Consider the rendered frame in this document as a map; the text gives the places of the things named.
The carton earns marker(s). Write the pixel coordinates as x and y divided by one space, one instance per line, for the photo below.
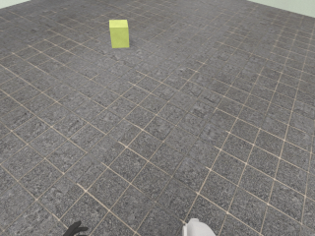
119 33

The robot right shin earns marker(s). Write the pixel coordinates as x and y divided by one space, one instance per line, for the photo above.
194 219

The robot left hand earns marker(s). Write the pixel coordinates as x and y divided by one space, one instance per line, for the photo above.
74 229

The robot right thigh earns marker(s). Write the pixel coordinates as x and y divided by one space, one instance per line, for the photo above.
197 228

